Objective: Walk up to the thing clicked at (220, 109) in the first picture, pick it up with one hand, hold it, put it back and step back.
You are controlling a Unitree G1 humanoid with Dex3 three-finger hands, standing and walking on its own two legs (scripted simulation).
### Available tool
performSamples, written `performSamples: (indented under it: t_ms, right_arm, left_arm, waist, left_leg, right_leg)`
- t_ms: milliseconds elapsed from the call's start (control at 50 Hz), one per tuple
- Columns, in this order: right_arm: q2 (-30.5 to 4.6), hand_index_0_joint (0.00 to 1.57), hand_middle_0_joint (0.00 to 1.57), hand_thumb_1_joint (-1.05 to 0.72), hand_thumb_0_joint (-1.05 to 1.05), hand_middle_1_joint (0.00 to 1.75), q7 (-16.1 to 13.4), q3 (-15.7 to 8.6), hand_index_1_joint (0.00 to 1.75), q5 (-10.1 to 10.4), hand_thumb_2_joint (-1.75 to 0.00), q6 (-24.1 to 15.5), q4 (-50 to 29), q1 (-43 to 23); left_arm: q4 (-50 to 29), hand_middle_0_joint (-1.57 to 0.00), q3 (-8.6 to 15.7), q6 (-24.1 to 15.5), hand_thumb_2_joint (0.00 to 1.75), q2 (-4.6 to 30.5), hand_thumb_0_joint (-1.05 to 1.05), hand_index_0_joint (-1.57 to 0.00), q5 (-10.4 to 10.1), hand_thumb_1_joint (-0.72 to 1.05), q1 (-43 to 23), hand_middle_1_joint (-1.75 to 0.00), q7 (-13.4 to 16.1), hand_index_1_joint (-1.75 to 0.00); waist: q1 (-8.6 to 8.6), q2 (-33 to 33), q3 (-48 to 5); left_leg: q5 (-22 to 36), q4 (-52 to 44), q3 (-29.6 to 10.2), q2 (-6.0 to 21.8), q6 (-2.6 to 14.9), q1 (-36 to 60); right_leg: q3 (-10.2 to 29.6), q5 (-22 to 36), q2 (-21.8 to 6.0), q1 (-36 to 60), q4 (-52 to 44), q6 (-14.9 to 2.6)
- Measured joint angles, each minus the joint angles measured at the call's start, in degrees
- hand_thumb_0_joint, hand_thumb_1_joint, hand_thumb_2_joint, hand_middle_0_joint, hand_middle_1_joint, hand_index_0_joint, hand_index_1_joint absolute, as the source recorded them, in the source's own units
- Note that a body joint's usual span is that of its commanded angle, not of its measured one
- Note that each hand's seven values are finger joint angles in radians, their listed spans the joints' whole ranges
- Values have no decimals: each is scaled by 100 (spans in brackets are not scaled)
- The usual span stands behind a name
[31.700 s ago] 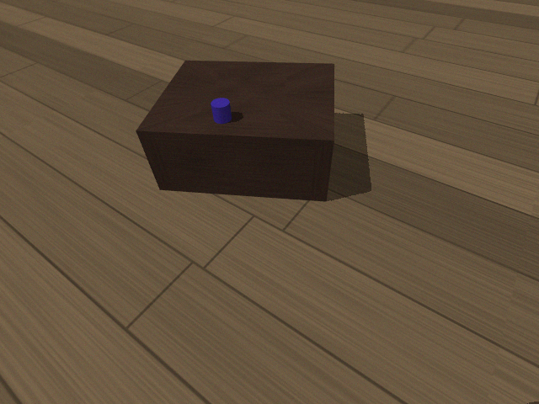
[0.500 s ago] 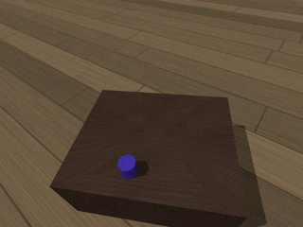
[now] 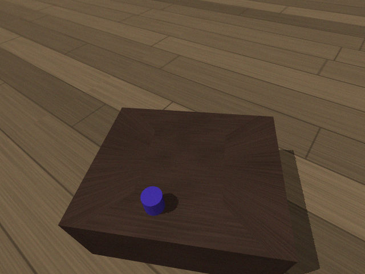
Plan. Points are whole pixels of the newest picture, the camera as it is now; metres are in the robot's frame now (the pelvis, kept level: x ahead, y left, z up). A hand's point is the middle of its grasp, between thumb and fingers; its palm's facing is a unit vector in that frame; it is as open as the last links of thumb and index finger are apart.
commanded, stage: stand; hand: left
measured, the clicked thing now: (153, 201) +0.48 +0.17 -0.35
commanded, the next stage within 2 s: step back in 0.60 s
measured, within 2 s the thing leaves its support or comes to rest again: neither
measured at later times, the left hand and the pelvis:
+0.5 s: hand out of the picture +0.08 +0.25 -0.15, palm faces +0.00 -0.94 -0.35, open 7.4 cm; pelvis +0.00 +0.00 +0.00, yaw +0 degrees
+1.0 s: hand out of the picture +0.07 +0.33 -0.18, palm faces -0.01 -0.93 -0.36, open 7.4 cm; pelvis -0.08 +0.07 -0.02, yaw +1 degrees
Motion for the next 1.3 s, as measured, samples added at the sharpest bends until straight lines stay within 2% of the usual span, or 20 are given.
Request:
performSamples:
  t_ms: [600, 640, 680, 740, 800, 840, 880, 900, 920, 940, 960, 1000, 1040, 1100, 1200, 1260, 1300]
  right_arm:
    - [7, 20, 20, -91, 1, 30, 15, -8, 30, 1, -89, -8, 11, -6]
    - [-25, 20, 20, -91, 1, 30, 48, -42, 30, 18, -89, 45, -59, -43]
    - [-89, 20, 20, -91, 1, 30, 52, -96, 30, 54, -89, 101, -188, -138]
    - [-217, 20, 20, -91, 1, 30, 61, -215, 30, 75, -89, 212, -424, -229]
    - [-320, 20, 20, -91, 1, 30, 84, -312, 30, 113, -89, 268, -648, -148]
    - [-367, 20, 20, -91, 1, 30, 80, -349, 30, 110, -89, 292, -741, -32]
    - [-387, 20, 20, -91, 1, 30, 68, -381, 30, 67, -89, 286, -793, 102]
    - [-370, 20, 20, -91, 1, 30, 52, -411, 30, 26, -89, 262, -792, 154]
    - [-280, 20, 20, -91, 1, 30, 29, -438, 30, -40, -89, 250, -763, 159]
    - [-194, 20, 20, -91, 1, 30, 28, -431, 30, -103, -89, 250, -751, 181]
    - [-136, 20, 20, -91, 1, 30, 45, -398, 30, -129, -89, 258, -756, 215]
    - [-57, 20, 20, -91, 1, 30, 58, -346, 30, -140, -89, 262, -794, 306]
    - [8, 20, 20, -91, 1, 30, 20, -306, 30, -169, -89, 267, -846, 361]
    - [28, 20, 20, -90, 1, 30, -60, -299, 30, -118, -89, 246, -955, 286]
    - [15, 20, 20, -90, 1, 30, -130, -314, 30, -45, -89, 178, -1287, 5]
    - [-13, 20, 20, -90, 1, 30, -114, -290, 30, -16, -89, 161, -1451, -150]
    - [-53, 20, 20, -90, 1, 30, -92, -276, 30, 14, -89, 191, -1501, -231]
  left_arm:
    - [-35, -20, -23, -7, 90, 30, 1, -21, -1, 90, -9, -30, 0, -29]
    - [-134, -20, 84, 17, 90, 23, 1, -21, -35, 90, -30, -30, -4, -29]
    - [-290, -20, 182, 38, 90, 27, 1, -21, -54, 90, -103, -30, 16, -30]
    - [-540, -21, 271, 97, 90, 33, 1, -21, 12, 90, -218, -30, 54, -30]
    - [-755, -21, 301, 193, 90, 96, 1, -21, 83, 90, -321, -30, 87, -30]
    - [-905, -21, 309, 244, 90, 157, 1, -21, 120, 90, -413, -30, 107, -30]
    - [-1079, -21, 308, 299, 90, 233, 1, -21, 112, 90, -518, -30, 123, -30]
    - [-1163, -20, 309, 332, 90, 283, 1, -21, 84, 90, -584, -30, 124, -30]
    - [-1229, -20, 325, 369, 90, 354, 1, -21, 43, 90, -667, -30, 131, -30]
    - [-1285, -20, 345, 403, 90, 395, 1, -21, 9, 90, -706, -30, 151, -29]
    - [-1320, -20, 359, 427, 90, 400, 1, -21, -2, 90, -696, -30, 180, -29]
    - [-1305, -20, 351, 469, 90, 370, 1, -21, 5, 90, -648, -30, 208, -29]
    - [-1320, -20, 333, 491, 90, 350, 1, -21, -40, 91, -567, -30, 202, -29]
    - [-1411, -20, 307, 461, 90, 316, 1, -21, -46, 90, -365, -30, 183, -29]
    - [-1433, -20, 298, 439, 90, 273, 1, -21, -3, 90, -66, -30, 164, -29]
    - [-1435, -20, 319, 413, 90, 258, 1, -21, 15, 90, 8, -30, 135, -29]
    - [-1448, -20, 328, 362, 90, 240, 1, -21, 40, 90, 74, -30, 112, -29]
  waist:
    - [-3, -31, -33]
    - [-8, -11, 48]
    - [-4, 8, 268]
    - [22, -28, 581]
    - [-43, -69, 715]
    - [-92, -92, 745]
    - [-154, -135, 766]
    - [-178, -209, 800]
    - [-148, -402, 908]
    - [-98, -527, 977]
    - [-104, -543, 985]
    - [-242, -441, 920]
    - [-255, -419, 828]
    - [-161, -408, 787]
    - [-96, -314, 861]
    - [-73, -257, 907]
    - [-38, -192, 885]
  left_leg:
    - [40, -28, 38, -5, 3, 19]
    - [-56, 268, 21, 2, 44, -199]
    - [-188, 905, 45, -25, 172, -578]
    - [-1119, 2510, 26, -307, 344, -1285]
    - [-1445, 3314, 18, -409, 464, -1637]
    - [-1435, 3198, 15, -333, 473, -1604]
    - [-1021, 2431, 22, -207, 459, -1354]
    - [-1012, 2048, 36, -221, 323, -1200]
    - [-1032, 2012, 128, -348, 301, -1156]
    - [-999, 2024, 212, -406, 326, -1144]
    - [-951, 2026, 225, -385, 362, -1165]
    - [-797, 1901, 96, -297, 421, -1212]
    - [-589, 1621, 99, -271, 458, -1205]
    - [-418, 1401, 269, -277, 498, -1206]
    - [-432, 1582, 548, -278, 579, -1302]
    - [-484, 1826, 688, -281, 576, -1443]
    - [-560, 2068, 771, -255, 553, -1582]
  right_leg:
    - [39, 42, -2, -6, -7, 0]
    - [26, 27, 8, -136, 109, -12]
    - [33, 21, 0, -308, 278, -37]
    - [118, 54, -114, -602, 502, -35]
    - [140, 62, -237, -918, 741, 39]
    - [124, 21, -304, -1145, 975, 132]
    - [99, -70, -386, -1386, 1300, 239]
    - [124, -145, -465, -1521, 1525, 283]
    - [321, -273, -531, -1630, 1774, 192]
    - [648, -806, -393, -1732, 2102, 107]
    - [918, -1428, -127, -1829, 2522, 74]
    - [1171, -2091, 401, -1962, 3456, 35]
    - [1321, -2036, 720, -2047, 4196, -5]
    - [1337, -1812, 836, -1947, 4617, 32]
    - [1174, -1914, 618, -1327, 3718, 205]
    - [997, -1791, 416, -966, 2826, 168]
    - [861, -1434, 322, -683, 2065, 95]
